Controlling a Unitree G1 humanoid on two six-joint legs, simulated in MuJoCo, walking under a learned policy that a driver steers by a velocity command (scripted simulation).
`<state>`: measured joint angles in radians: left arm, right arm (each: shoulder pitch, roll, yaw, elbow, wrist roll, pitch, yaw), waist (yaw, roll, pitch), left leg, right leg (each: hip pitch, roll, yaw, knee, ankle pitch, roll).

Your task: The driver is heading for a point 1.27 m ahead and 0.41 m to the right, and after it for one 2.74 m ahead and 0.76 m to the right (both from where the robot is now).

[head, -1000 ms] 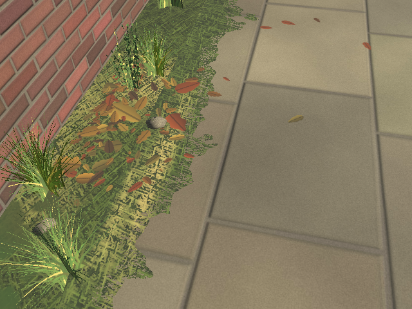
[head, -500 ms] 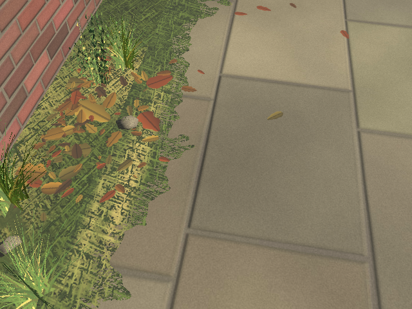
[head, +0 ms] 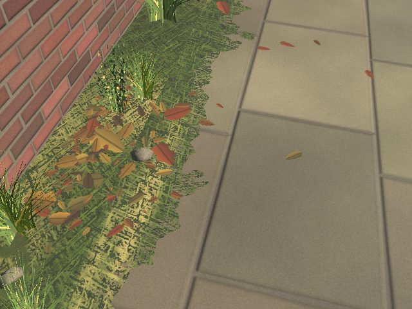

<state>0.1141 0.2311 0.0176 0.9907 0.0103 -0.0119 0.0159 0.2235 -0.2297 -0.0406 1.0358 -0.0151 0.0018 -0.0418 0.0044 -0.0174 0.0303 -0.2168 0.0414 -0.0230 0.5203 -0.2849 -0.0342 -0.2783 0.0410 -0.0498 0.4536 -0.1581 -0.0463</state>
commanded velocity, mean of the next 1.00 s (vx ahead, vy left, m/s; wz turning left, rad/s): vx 0.28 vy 0.00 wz -0.01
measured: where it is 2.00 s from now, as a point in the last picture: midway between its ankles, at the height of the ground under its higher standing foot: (231, 230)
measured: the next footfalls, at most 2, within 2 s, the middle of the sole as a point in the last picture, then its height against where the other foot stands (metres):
left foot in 0.92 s outside the picture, level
right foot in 1.50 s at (255, 248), level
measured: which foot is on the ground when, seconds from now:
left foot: down 0.00-0.48, up 0.50-0.90, down 0.92-1.00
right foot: down 0.00-0.94, up 0.96-1.00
